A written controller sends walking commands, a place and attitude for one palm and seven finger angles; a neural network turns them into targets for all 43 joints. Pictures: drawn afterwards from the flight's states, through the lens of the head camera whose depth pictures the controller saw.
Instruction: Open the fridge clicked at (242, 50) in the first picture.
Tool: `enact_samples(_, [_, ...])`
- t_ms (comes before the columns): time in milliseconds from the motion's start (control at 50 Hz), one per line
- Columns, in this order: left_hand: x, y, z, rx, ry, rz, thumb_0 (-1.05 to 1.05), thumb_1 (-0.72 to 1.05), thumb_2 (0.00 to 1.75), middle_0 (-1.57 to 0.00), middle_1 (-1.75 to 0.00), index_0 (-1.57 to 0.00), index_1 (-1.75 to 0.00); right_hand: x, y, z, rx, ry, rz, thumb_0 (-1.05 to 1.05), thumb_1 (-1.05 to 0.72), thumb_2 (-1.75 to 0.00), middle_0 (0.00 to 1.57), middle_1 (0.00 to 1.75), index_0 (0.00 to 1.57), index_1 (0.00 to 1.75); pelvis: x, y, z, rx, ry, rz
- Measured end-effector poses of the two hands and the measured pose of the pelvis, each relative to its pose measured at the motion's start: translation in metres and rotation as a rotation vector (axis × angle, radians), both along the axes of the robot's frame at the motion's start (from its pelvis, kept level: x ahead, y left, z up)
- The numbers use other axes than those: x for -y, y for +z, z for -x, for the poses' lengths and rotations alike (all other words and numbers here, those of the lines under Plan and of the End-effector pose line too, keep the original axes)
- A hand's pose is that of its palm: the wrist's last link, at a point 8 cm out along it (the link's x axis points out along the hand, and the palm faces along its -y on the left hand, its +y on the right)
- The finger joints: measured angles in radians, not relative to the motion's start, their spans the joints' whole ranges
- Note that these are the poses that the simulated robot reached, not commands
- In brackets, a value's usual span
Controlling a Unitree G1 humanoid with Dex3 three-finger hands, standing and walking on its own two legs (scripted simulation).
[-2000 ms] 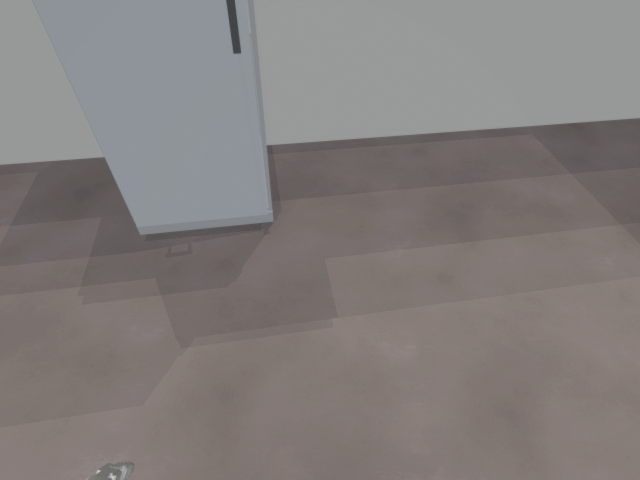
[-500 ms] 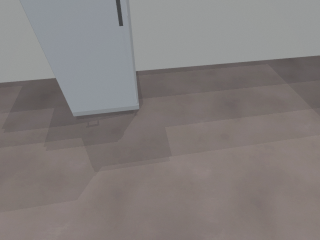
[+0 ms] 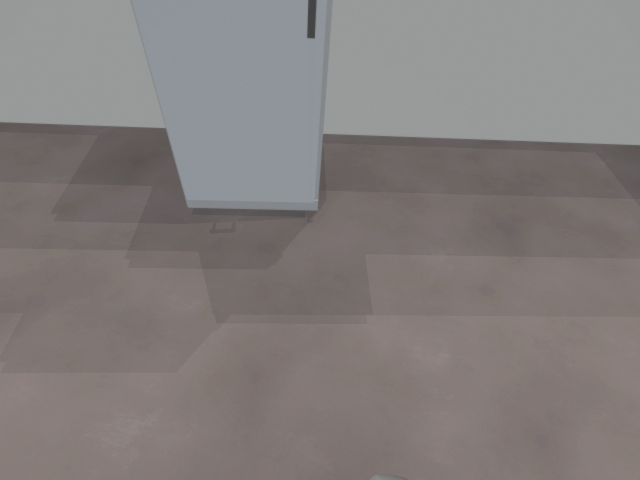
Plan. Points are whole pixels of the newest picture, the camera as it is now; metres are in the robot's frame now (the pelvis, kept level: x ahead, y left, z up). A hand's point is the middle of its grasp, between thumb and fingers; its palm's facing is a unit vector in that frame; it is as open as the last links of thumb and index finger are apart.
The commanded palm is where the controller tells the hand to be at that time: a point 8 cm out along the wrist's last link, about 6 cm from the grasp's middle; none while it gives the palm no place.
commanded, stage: walk to a spot facing it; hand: right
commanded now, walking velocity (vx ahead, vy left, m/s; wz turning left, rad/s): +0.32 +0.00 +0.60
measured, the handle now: out of the picture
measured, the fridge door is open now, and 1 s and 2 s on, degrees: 0 0 0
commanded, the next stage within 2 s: none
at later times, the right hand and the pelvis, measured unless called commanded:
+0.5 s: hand (493, 440) +0.22 -0.27 -0.17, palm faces -0.20 +0.96 -0.20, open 7.4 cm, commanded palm none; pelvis +0.15 -0.07 +0.01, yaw +18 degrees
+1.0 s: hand (337, 267) +0.55 -0.04 -0.17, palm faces -0.61 +0.77 -0.17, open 7.3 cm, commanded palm none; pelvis +0.33 +0.03 -0.01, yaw +35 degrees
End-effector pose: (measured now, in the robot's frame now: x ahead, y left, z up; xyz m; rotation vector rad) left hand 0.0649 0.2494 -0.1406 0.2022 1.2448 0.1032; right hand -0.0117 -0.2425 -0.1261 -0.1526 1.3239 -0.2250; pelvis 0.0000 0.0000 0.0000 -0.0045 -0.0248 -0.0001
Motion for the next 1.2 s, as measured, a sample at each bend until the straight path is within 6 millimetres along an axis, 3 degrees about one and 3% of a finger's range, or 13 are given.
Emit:
enact_samples(140, [0.003, 0.023, -0.025, 0.065, 0.076, -0.009, 0.01, 0.91, 0.89, -0.21, -0.30, -0.20, -0.30, -0.009, 0.010, 0.004, -0.120, 0.029, -0.053, 0.01, -0.91, -0.90, 0.20, 0.30, 0.21, 0.30, 0.008, 0.015, -0.029, -0.032, 0.065, 0.005])
enact_samples(280, [0.026, 0.033, -0.082, 0.134, 0.107, -0.031, 0.01, 0.91, 0.90, -0.20, -0.30, -0.20, -0.30, 0.023, 0.002, -0.040, -0.151, 0.061, -0.056, 0.01, -0.91, -0.90, 0.20, 0.30, 0.21, 0.30, 0.033, 0.012, -0.072, -0.046, 0.136, -0.007])
enact_samples(360, [0.045, 0.033, -0.121, 0.221, 0.129, -0.064, 0.01, 0.91, 0.89, -0.20, -0.30, -0.20, -0.30, 0.055, -0.018, -0.088, -0.150, 0.102, -0.053, 0.01, -0.90, -0.90, 0.20, 0.30, 0.21, 0.30, 0.055, -0.002, -0.104, -0.046, 0.190, -0.021])
enact_samples(400, [0.054, 0.035, -0.126, 0.246, 0.161, -0.074, 0.01, 0.91, 0.89, -0.21, -0.30, -0.20, -0.30, 0.069, -0.023, -0.123, -0.140, 0.148, -0.046, 0.01, -0.91, -0.90, 0.20, 0.30, 0.20, 0.30, 0.062, -0.003, -0.116, -0.032, 0.232, -0.016])
enact_samples(520, [0.080, 0.039, -0.093, 0.146, 0.322, -0.066, 0.00, 0.91, 0.89, -0.21, -0.30, -0.20, -0.30, 0.079, -0.009, -0.262, 0.014, 0.310, -0.034, 0.01, -0.91, -0.90, 0.19, 0.30, 0.20, 0.30, 0.070, 0.011, -0.159, -0.022, 0.329, -0.023])
enact_samples(600, [0.090, 0.036, -0.055, 0.018, 0.450, -0.071, 0.00, 0.93, 0.89, -0.21, -0.30, -0.20, -0.30, 0.059, 0.003, -0.351, 0.119, 0.413, -0.040, 0.01, -0.92, -0.90, 0.19, 0.30, 0.20, 0.30, 0.071, 0.015, -0.187, -0.026, 0.385, -0.021])
enact_samples(680, [0.107, 0.032, -0.020, -0.127, 0.557, -0.049, 0.00, 0.93, 0.89, -0.21, -0.30, -0.20, -0.30, 0.019, 0.007, -0.426, 0.178, 0.520, -0.066, 0.01, -0.92, -0.90, 0.19, 0.30, 0.19, 0.30, 0.064, 0.013, -0.216, -0.025, 0.434, -0.019])
enact_samples(780, [0.134, 0.029, 0.007, -0.299, 0.679, 0.013, 0.01, 0.92, 0.89, -0.20, -0.30, -0.20, -0.30, -0.055, 0.004, -0.504, 0.214, 0.659, -0.120, 0.01, -0.92, -0.90, 0.19, 0.30, 0.19, 0.30, 0.045, 0.006, -0.254, -0.026, 0.491, -0.019])
enact_samples(880, [0.144, 0.018, 0.005, -0.423, 0.780, 0.098, 0.01, 0.91, 0.89, -0.20, -0.30, -0.20, -0.30, -0.136, -0.008, -0.564, 0.268, 0.777, -0.169, 0.01, -0.91, -0.90, 0.19, 0.30, 0.20, 0.30, 0.007, -0.011, -0.294, -0.024, 0.549, -0.014])
enact_samples(920, [0.134, 0.007, -0.009, -0.429, 0.804, 0.120, 0.01, 0.91, 0.89, -0.21, -0.30, -0.20, -0.30, -0.155, -0.015, -0.578, 0.294, 0.786, -0.175, 0.01, -0.91, -0.90, 0.19, 0.30, 0.20, 0.30, -0.008, -0.021, -0.308, -0.019, 0.569, -0.005])
enact_samples(980, [0.100, -0.001, -0.053, -0.333, 0.816, 0.097, 0.01, 0.91, 0.89, -0.21, -0.30, -0.20, -0.30, -0.161, -0.017, -0.582, 0.248, 0.791, -0.156, 0.01, -0.91, -0.90, 0.20, 0.30, 0.20, 0.30, -0.021, -0.017, -0.325, -0.007, 0.602, -0.021])
enact_samples(1100, [0.012, 0.006, -0.178, 0.006, 0.785, 0.005, 0.01, 0.91, 0.89, -0.20, -0.30, -0.20, -0.30, -0.139, -0.007, -0.585, 0.115, 0.782, -0.058, 0.00, -0.93, -0.90, 0.20, 0.30, 0.21, 0.30, -0.039, 0.000, -0.363, -0.023, 0.676, -0.008])
enact_samples(1200, [-0.040, 0.023, -0.271, 0.199, 0.728, -0.044, 0.01, 0.91, 0.89, -0.20, -0.30, -0.20, -0.30, -0.116, 0.001, -0.605, 0.060, 0.762, -0.010, 0.00, -0.93, -0.90, 0.20, 0.30, 0.20, 0.30, -0.045, 0.005, -0.401, -0.035, 0.729, 0.001])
